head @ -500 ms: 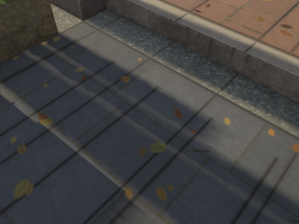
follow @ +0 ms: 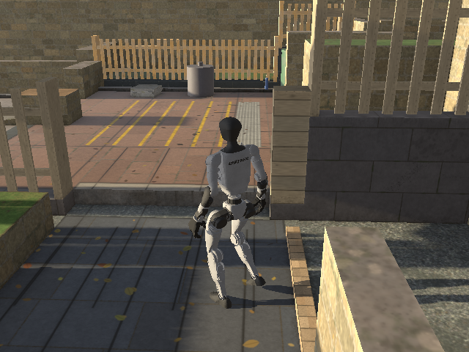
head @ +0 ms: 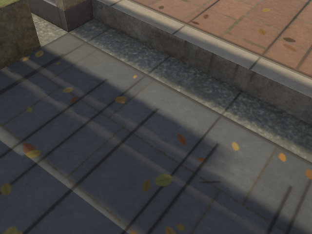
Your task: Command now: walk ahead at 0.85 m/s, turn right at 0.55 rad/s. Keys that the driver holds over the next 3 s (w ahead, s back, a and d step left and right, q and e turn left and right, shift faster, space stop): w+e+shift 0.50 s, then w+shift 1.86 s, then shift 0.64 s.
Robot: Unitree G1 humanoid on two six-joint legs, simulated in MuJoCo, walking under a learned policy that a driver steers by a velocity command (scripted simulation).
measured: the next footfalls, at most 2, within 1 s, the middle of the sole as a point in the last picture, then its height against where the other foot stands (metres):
right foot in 0.36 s outside the picture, level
left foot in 0.80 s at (190, 162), level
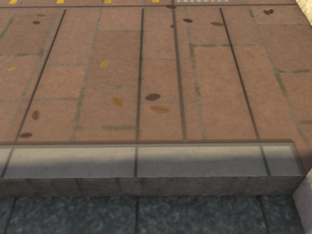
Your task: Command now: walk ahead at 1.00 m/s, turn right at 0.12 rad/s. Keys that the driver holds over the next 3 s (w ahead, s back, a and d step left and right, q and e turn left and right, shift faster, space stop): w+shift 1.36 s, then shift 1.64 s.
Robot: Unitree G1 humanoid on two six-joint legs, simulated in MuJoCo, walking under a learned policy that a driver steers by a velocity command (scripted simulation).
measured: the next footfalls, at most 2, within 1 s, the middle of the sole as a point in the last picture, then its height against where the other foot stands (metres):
right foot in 0.26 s outside the picture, level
left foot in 0.70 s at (142, 138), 0.17 m higher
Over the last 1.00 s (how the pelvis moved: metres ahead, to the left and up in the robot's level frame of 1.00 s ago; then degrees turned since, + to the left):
0.81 -0.23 0.00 -36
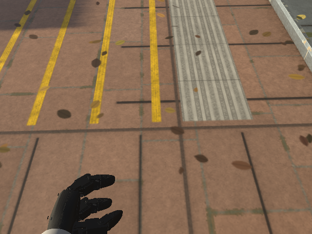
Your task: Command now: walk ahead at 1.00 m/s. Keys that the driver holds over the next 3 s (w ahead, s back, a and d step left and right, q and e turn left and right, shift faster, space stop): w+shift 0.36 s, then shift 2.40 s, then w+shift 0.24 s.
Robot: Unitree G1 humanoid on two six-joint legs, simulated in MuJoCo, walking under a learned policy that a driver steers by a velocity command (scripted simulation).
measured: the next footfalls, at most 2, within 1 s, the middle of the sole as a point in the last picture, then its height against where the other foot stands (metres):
right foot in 0.14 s outside the picture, level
left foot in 0.56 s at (143, 176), level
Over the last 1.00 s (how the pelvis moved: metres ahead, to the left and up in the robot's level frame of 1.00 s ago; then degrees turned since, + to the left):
0.97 0.00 0.17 0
